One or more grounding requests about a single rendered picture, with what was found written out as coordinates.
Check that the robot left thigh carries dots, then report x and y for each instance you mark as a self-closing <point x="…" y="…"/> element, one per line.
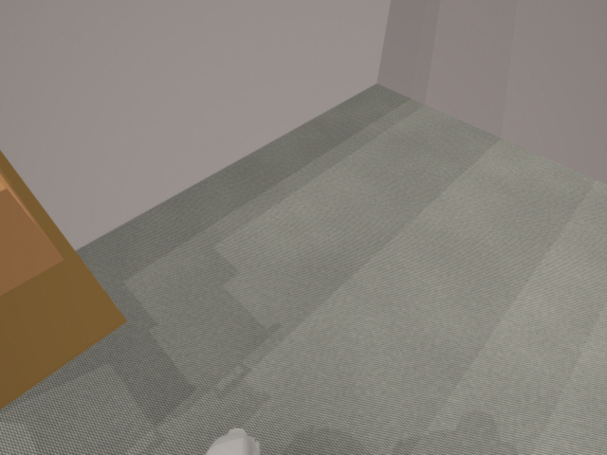
<point x="234" y="444"/>

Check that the cabinet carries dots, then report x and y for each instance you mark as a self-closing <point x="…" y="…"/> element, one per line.
<point x="55" y="316"/>

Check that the drawer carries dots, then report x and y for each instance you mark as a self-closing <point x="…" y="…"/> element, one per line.
<point x="25" y="250"/>

